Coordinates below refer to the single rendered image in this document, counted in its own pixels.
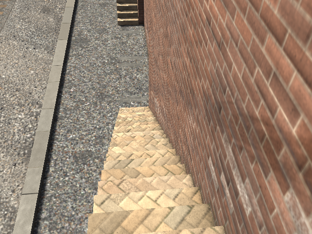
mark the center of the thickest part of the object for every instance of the stairs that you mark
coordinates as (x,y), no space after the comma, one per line
(144,188)
(127,13)

